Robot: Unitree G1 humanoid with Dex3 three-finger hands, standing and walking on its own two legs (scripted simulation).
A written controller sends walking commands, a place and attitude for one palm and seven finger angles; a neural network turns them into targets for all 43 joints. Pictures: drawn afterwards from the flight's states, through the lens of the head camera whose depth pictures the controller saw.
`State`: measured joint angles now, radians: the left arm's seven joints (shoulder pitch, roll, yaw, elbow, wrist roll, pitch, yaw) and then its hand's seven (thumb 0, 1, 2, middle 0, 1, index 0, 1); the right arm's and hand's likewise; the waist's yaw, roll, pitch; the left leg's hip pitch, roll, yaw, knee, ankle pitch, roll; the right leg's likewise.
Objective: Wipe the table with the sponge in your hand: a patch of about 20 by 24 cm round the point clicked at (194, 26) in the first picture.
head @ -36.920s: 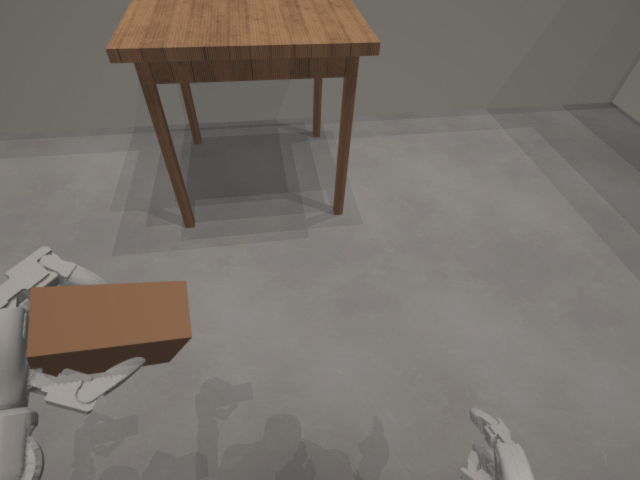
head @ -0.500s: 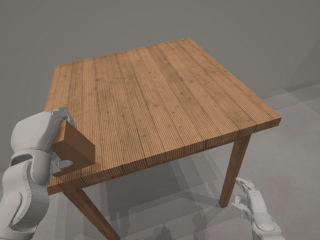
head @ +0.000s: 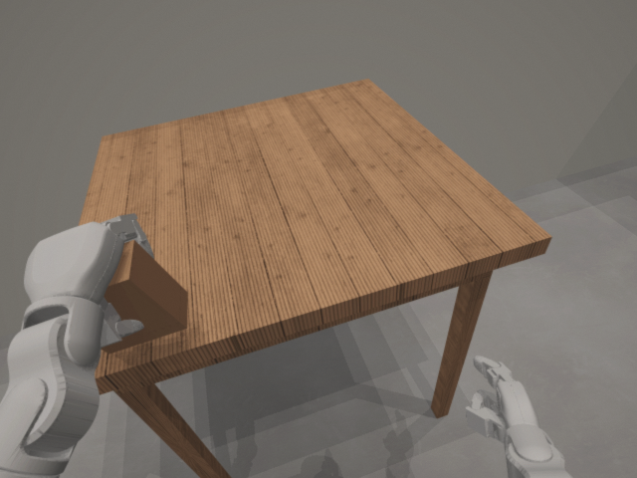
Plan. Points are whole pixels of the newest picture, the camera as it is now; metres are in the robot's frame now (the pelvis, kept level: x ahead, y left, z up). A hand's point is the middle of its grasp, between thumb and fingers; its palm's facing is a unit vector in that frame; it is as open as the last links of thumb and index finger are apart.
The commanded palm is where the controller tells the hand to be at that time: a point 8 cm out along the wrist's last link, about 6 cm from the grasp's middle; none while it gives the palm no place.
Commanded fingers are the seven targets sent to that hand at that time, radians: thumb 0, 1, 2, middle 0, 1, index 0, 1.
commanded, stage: move the sponge above the wiping area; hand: left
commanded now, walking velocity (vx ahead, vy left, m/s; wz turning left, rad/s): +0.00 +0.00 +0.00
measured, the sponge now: (131, 308) +0.24 +0.28 +0.12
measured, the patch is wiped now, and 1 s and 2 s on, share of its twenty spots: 0.00 0.00 0.00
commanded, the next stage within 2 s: none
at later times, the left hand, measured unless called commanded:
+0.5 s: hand (120, 271) +0.27 +0.30 +0.16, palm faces +0.14 -0.07 -0.99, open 9.9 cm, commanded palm +0.23 +0.29 +0.24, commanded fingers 0.00 0.10 1.30 -1.20 -1.60 -1.20 -1.60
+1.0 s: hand (131, 271) +0.28 +0.29 +0.15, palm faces +0.11 -0.06 -0.99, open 9.9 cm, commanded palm +0.24 +0.30 +0.22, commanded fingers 0.00 0.10 1.30 -1.20 -1.60 -1.20 -1.60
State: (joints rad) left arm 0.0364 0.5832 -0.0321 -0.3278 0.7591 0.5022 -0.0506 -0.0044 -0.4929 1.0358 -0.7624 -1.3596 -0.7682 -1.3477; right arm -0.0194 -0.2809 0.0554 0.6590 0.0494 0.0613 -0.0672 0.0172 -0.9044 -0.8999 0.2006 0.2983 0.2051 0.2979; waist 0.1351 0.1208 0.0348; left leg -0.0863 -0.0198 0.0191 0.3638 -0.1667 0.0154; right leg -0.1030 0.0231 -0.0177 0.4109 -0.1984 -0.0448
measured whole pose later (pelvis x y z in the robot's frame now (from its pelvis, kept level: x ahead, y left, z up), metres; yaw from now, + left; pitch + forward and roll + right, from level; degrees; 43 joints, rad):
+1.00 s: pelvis +0.01 +0.00 +0.00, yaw +1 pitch -5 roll +1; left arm -0.10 0.54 -0.10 -0.11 0.86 0.50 -0.07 0.00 -0.49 1.04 -0.76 -1.36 -0.77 -1.35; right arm -0.01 -0.28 0.06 0.68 0.06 0.08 -0.05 0.02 -0.90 -0.90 0.20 0.30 0.21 0.30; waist 0.12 0.12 0.02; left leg -0.09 -0.03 0.01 0.35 -0.17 0.02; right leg -0.10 0.01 -0.03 0.40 -0.21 -0.04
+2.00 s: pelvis +0.03 +0.01 +0.00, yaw +1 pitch -3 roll +0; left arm -0.13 0.56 -0.03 0.04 0.86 0.41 -0.03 0.00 -0.49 1.04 -0.76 -1.36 -0.77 -1.35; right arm 0.05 -0.29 0.03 0.69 0.06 0.08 -0.05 0.02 -0.91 -0.90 0.20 0.30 0.20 0.30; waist 0.10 0.11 0.01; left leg -0.10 -0.03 0.00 0.36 -0.20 0.02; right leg -0.10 0.02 -0.03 0.38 -0.22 -0.04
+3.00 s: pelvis +0.02 +0.00 +0.00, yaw +0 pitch -4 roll +0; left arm -0.23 0.59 -0.02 0.10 0.87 0.41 -0.02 0.00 -0.49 1.04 -0.76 -1.36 -0.77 -1.35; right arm 0.05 -0.28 0.05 0.70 0.06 0.08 -0.05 0.02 -0.90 -0.90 0.20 0.30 0.21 0.30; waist 0.10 0.10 0.01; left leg -0.10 -0.02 0.01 0.36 -0.19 0.02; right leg -0.10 0.03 -0.02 0.37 -0.20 -0.04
